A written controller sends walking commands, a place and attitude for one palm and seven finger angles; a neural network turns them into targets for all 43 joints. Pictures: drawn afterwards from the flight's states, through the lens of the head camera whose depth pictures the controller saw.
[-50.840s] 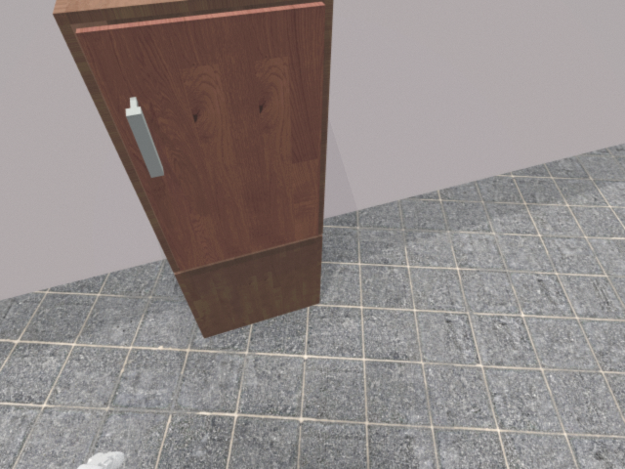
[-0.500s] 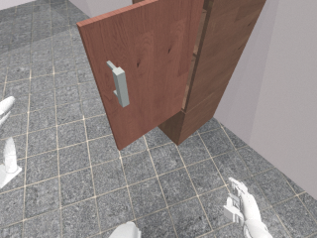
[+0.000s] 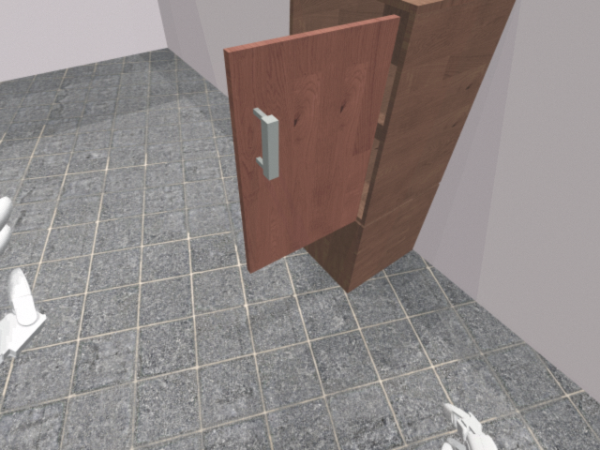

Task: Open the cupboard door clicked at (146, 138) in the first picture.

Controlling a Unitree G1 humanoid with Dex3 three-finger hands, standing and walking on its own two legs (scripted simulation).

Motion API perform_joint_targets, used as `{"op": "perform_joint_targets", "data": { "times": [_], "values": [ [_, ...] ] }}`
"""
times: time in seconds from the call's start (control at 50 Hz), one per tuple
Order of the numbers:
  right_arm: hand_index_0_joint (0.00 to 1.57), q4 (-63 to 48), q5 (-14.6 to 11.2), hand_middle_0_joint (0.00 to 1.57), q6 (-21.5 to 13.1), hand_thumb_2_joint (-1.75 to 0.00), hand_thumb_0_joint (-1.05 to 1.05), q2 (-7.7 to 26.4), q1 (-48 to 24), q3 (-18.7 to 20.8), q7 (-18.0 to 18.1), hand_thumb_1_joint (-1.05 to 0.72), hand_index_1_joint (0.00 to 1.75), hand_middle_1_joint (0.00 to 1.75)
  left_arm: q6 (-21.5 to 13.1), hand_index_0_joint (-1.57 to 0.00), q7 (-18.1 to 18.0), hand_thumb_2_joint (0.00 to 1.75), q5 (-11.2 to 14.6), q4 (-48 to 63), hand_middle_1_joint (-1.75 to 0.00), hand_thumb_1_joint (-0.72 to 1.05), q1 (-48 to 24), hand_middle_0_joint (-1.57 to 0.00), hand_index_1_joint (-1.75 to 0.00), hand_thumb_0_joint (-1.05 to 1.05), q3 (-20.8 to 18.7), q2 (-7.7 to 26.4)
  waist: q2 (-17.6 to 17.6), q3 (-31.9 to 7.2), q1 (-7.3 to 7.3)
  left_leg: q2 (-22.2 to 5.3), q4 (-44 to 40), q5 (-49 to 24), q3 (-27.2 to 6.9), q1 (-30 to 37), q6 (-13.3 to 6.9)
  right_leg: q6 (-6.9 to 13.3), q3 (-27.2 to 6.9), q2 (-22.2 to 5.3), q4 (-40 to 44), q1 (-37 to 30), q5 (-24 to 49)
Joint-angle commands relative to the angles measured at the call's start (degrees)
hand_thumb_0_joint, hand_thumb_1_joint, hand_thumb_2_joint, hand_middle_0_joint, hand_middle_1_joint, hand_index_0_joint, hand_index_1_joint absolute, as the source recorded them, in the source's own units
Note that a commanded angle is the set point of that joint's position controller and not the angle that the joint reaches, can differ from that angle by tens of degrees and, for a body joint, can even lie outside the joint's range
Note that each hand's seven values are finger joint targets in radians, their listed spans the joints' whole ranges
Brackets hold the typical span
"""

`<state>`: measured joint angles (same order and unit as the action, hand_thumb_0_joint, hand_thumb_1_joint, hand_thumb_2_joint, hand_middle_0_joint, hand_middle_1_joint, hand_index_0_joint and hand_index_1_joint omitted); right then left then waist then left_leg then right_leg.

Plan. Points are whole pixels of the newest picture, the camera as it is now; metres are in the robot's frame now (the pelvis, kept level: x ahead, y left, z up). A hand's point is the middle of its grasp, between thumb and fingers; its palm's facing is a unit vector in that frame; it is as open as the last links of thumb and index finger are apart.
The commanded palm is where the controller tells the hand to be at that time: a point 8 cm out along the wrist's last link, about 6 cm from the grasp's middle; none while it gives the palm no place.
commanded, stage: stop stepping back and stand still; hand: left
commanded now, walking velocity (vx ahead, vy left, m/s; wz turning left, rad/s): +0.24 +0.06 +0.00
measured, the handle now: (264, 143) +0.63 +0.12 +0.08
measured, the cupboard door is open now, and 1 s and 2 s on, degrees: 88 88 88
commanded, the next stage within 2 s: let the arm hang, fingers relaxed in 0.46 s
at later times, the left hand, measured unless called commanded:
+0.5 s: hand (26, 347) +0.17 +0.27 +0.16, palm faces +0.46 -0.76 -0.46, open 7.4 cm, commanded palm +0.11 +0.31 +0.18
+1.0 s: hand out of the picture -0.04 +0.18 -0.17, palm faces +0.13 -0.97 -0.23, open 7.0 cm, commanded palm none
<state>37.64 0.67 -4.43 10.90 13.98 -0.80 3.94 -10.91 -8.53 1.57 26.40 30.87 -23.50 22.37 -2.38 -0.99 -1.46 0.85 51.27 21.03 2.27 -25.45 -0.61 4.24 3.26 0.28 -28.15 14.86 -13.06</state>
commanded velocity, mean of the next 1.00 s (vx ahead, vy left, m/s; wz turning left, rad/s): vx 0.05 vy -0.01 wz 0.00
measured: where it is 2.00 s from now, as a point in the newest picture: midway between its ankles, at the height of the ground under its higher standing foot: outside the picture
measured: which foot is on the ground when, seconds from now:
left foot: up 0.00-0.12, down 0.14-0.32, up 0.34-0.54, down 0.56-1.00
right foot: down 0.00-1.00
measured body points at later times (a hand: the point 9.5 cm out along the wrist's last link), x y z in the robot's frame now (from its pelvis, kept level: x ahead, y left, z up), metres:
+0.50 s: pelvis -0.02 +0.00 -0.01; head -0.02 +0.00 +0.44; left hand +0.14 +0.31 +0.18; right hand +0.13 -0.23 -0.10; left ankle +0.00 +0.13 -0.71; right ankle +0.01 -0.08 -0.74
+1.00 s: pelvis -0.03 -0.01 +0.00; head +0.00 -0.01 +0.45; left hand -0.05 +0.24 -0.16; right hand +0.01 -0.24 -0.16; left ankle +0.02 +0.13 -0.74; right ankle +0.00 -0.12 -0.74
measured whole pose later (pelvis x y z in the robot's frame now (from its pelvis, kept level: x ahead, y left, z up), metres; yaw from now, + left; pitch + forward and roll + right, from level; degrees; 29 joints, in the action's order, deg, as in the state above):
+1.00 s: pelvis -0.03 -0.01 +0.00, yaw +7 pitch -2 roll -1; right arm 60.1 1.5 2.6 9.8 15.7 0.7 0.6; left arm 1.5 -0.7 -0.6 -58.8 16.8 -0.8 11.6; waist 0.9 4.7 0.1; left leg -1.6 29.1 10.4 -2.9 -17.2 1.8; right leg 1.0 0.1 1.8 -28.5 12.9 -14.0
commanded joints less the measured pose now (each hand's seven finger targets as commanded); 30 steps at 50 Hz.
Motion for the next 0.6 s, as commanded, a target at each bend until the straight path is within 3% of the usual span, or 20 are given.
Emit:
{"op": "perform_joint_targets", "data": {
  "times": [0.0, 0.06, 0.08, 0.1, 0.12, 0.14, 0.16, 0.18, 0.26, 0.28, 0.3, 0.32, 0.34, 0.38, 0.42, 0.48, 0.52, 0.54, 0.56, 0.58],
  "values": [
    [0.20, -9.60, 0.27, 0.20, -3.52, -0.90, 0.00, 7.23, -6.93, 2.73, 1.75, -0.90, 0.30, 0.30, -2.97, -0.20, -1.16, 0.90, -1.05, 8.72, -0.30, 0.90, -9.45, -0.20, -0.30, 0.00, -3.95, 10.14, -4.63, 1.54, 2.51, -3.77, -4.34, 2.39, 1.63, 7.81, -1.21, 4.20, -14.01, -15.15, 17.86, 14.81, -31.83],
    [0.20, -9.41, 0.49, 0.20, -5.05, -0.90, 0.00, 7.44, -6.09, 2.38, 2.83, -0.90, 0.30, 0.30, -3.37, -0.20, -2.13, 0.90, -0.92, 12.34, -0.30, 0.90, -8.87, -0.20, -0.30, 0.00, -5.82, 11.57, 2.12, -0.44, 2.62, -2.34, -22.99, 2.15, 3.91, 14.64, -1.88, 2.80, -10.45, -11.48, 10.24, 9.42, -26.93],
    [0.20, -10.06, 0.49, 0.20, -5.51, -0.90, 0.00, 8.24, -5.41, 2.56, 2.91, -0.90, 0.30, 0.30, -3.75, -0.20, -2.20, 0.90, -0.68, 14.05, -0.30, 0.90, -8.22, -0.20, -0.30, 0.00, -6.12, 11.42, 9.51, 0.05, 2.89, -4.84, -30.89, 7.43, -2.45, 15.73, -3.56, 0.85, -9.11, -7.91, 1.59, 9.76, -23.26],
    [0.20, -11.10, 0.56, 0.20, -5.83, -0.90, 0.00, 9.47, -5.26, 2.87, 2.68, -0.90, 0.30, 0.30, -4.63, -0.20, -2.40, 0.90, -0.52, 16.76, -0.30, 0.90, -7.73, -0.20, -0.30, 0.00, -6.88, 11.23, 21.25, 0.25, 2.55, -13.22, -36.70, 12.13, -16.41, 17.38, -7.05, -2.24, -3.58, -1.52, -11.01, 13.53, -17.37],
    [0.20, -11.44, 0.16, 0.20, -6.34, -0.90, 0.00, 8.90, -5.52, 3.01, 2.10, -0.90, 0.30, 0.30, -4.92, -0.20, -2.74, 0.90, -1.22, 18.36, -0.30, 0.90, -8.05, -0.20, -0.30, 0.00, -8.36, 12.47, 22.92, -1.68, 1.83, -18.91, -39.18, 8.87, -22.94, 15.39, -10.12, -4.36, 1.97, 1.34, -22.24, 13.22, -16.12],
    [0.20, -9.56, 0.04, 0.20, -6.50, -0.90, 0.00, 8.07, -4.43, 3.37, 1.64, -0.90, 0.30, 0.30, -5.22, -0.20, -2.22, 0.90, -0.69, 15.17, -0.30, 0.90, -5.91, -0.20, -0.30, 0.00, -10.03, 14.11, 20.17, -0.63, 3.46, -21.29, -42.85, 17.68, -27.41, 11.31, -11.79, -4.58, -1.10, 0.26, -30.47, 14.62, -16.54],
    [0.20, -9.94, -0.02, 0.20, -6.91, -0.90, 0.00, 7.13, -5.57, 3.18, 1.06, -0.90, 0.30, 0.30, -4.92, -0.20, -1.98, 0.90, -1.43, 14.22, -0.30, 0.90, -5.85, -0.20, -0.30, 0.00, -9.32, 12.84, 17.89, 3.58, 3.22, -20.38, -42.56, 15.01, -26.44, 7.82, -12.40, -4.18, -3.27, -1.99, -30.77, 16.05, -14.70],
    [0.20, -9.24, -0.23, 0.20, -7.31, -0.90, 0.00, 7.24, -5.93, 3.11, 0.68, -0.90, 0.30, 0.30, -4.93, -0.20, -1.74, 0.90, -1.39, 13.07, -0.30, 0.90, -4.52, -0.20, -0.30, 0.00, -8.83, 12.21, 14.41, 4.28, 2.65, -19.28, -40.25, 10.73, -20.98, 6.60, -11.30, -4.38, -2.90, -3.36, -26.25, 13.69, -13.49],
    [0.20, -9.88, -0.36, 0.20, -6.29, -0.90, 0.00, 8.72, -6.12, 3.26, 0.75, -0.90, 0.30, 0.30, -3.70, -0.20, -1.25, 0.90, -0.89, 9.86, -0.30, 0.90, -1.04, -0.20, -0.30, 0.00, -6.69, 10.20, 12.43, 1.56, 1.44, -11.91, -30.59, 11.01, -5.73, -3.30, -4.98, -3.82, 3.90, 0.13, -3.69, -8.93, -9.89],
    [0.20, -10.07, -0.31, 0.20, -5.66, -0.90, 0.00, 8.29, -6.21, 3.43, 0.75, -0.90, 0.30, 0.30, -3.50, -0.20, -1.12, 0.90, -1.03, 8.28, -0.30, 0.90, -0.93, -0.20, -0.30, 0.00, -7.16, 10.94, 5.44, 2.05, 1.05, -7.88, -20.09, 10.57, -2.14, -7.30, -3.13, -1.53, -3.63, -2.58, 3.60, -11.33, -12.13],
    [0.20, -10.62, -0.61, 0.20, -5.10, -0.90, 0.00, 7.68, -6.25, 3.90, 0.63, -0.90, 0.30, 0.30, -2.95, -0.20, -0.95, 0.90, -0.96, 8.30, -0.30, 0.90, -2.40, -0.20, -0.30, 0.00, -7.80, 12.61, -9.86, 1.50, 1.12, -1.82, -3.16, 8.54, 1.83, -11.57, -0.87, 3.95, -23.54, -13.60, 13.09, -9.17, -19.91],
    [0.20, -10.79, -0.64, 0.20, -5.65, -0.90, 0.00, 8.30, -6.54, 4.12, 0.72, -0.90, 0.30, 0.30, -3.56, -0.20, -1.05, 0.90, 0.15, 10.33, -0.30, 0.90, -5.84, -0.20, -0.30, 0.00, -9.46, 14.65, -11.11, 0.29, 1.25, -1.87, 8.59, 6.13, -0.07, -10.60, -0.20, 7.60, -32.01, -21.28, 16.61, -6.09, -11.57],
    [0.20, -9.07, -0.36, 0.20, -6.00, -0.90, 0.00, 7.37, -6.49, 3.49, 0.16, -0.90, 0.30, 0.30, -3.87, -0.20, -1.03, 0.90, -0.24, 9.23, -0.30, 0.90, -8.68, -0.20, -0.30, 0.00, -8.95, 13.50, -7.84, -2.52, 1.84, -2.33, 13.30, 5.95, -1.90, -8.67, 0.21, 8.09, -32.45, -21.50, 17.67, -3.55, -17.77],
    [0.20, -8.39, -0.50, 0.20, -5.73, -0.90, 0.00, 7.30, -4.88, 3.63, -0.06, -0.90, 0.30, 0.30, -4.20, -0.20, -0.50, 0.90, -0.10, 9.41, -0.30, 0.90, -5.67, -0.20, -0.30, 0.00, -8.44, 11.78, -3.10, -0.38, 2.34, -4.80, 8.65, 1.19, -2.37, -4.26, 0.69, 7.27, -22.53, -18.61, 14.70, 0.27, -9.84],
    [0.20, -8.83, -0.29, 0.20, -5.78, -0.90, 0.00, 6.30, -6.61, 2.72, 0.41, -0.90, 0.30, 0.30, -4.73, -0.20, -0.67, 0.90, -0.39, 11.00, -0.30, 0.90, -4.85, -0.20, -0.30, 0.00, -8.49, 11.68, -5.29, -0.55, 1.80, -4.83, -3.71, 0.24, -0.34, 3.41, 0.05, 5.00, -13.77, -15.57, 12.34, 2.63, -2.29],
    [0.20, -8.87, 0.28, 0.20, -6.35, -0.90, 0.00, 6.61, -6.11, 2.53, 1.37, -0.90, 0.30, 0.30, -4.75, -0.20, -1.39, 0.90, -0.36, 13.23, -0.30, 0.90, -5.16, -0.20, -0.30, 0.00, -7.72, 11.05, 0.68, -1.34, 1.94, -2.63, -22.44, -5.39, 2.25, 14.41, -0.65, 1.50, -9.85, -11.41, 9.89, 4.58, -10.07],
    [0.20, -9.97, 0.30, 0.20, -6.69, -0.90, 0.00, 8.62, -6.16, 3.44, 1.69, -0.90, 0.30, 0.30, -5.35, -0.20, -1.46, 0.90, -0.18, 14.98, -0.30, 0.90, -5.39, -0.20, -0.30, 0.00, -7.87, 11.11, 10.04, -0.68, 1.11, -9.07, -31.26, -3.33, -7.64, 15.04, -3.07, -2.22, -7.64, -6.03, 2.34, 3.97, -8.96],
    [0.20, 2.33, -0.38, 0.20, -9.33, -0.90, 0.00, 16.44, -2.75, 6.75, -3.85, -0.90, 0.30, 0.30, 1.97, -0.20, 6.73, 0.90, -3.41, -31.28, -0.30, 0.90, -4.01, -0.20, -0.30, 0.00, 19.71, -4.01, 15.92, 2.32, 7.01, -15.36, -25.07, -21.94, -16.07, 13.79, -6.08, -4.62, 0.78, -4.18, -16.16, 16.97, -2.01],
    [0.20, 2.19, 0.21, 0.20, -2.21, -0.90, 0.00, 17.05, 0.30, 6.60, -4.26, -0.90, 0.30, 0.30, 10.11, -0.20, 7.85, 0.90, -4.05, -30.48, -0.30, 0.90, -7.49, -0.20, -0.30, 0.00, 15.64, -3.64, 16.36, 0.26, 5.64, -19.59, -29.62, -31.61, -22.02, 7.78, -10.83, -4.52, -2.88, -2.10, -23.56, 14.53, -17.49],
    [0.20, 1.04, 1.00, 0.20, -0.43, -0.90, 0.00, 13.55, 0.76, 5.37, -3.60, -0.90, 0.30, 0.30, 11.93, -0.20, 7.81, 0.90, -3.78, -31.48, -0.30, 0.90, -8.55, -0.20, -0.30, 0.00, 16.13, -5.82, 11.81, -2.81, 5.47, -20.54, -29.54, -33.65, -25.38, 7.19, -12.72, -5.03, -4.97, -0.47, -32.11, 14.96, -20.49]
  ]
}}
